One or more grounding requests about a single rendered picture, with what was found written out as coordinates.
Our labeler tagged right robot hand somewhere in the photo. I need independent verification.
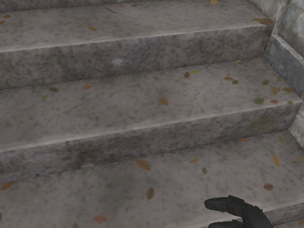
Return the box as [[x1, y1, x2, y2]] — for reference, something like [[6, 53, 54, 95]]
[[204, 195, 277, 228]]

